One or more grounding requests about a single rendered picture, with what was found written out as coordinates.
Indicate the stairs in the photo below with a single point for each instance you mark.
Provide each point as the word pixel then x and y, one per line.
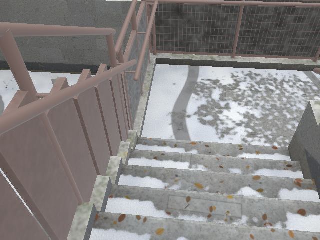
pixel 194 190

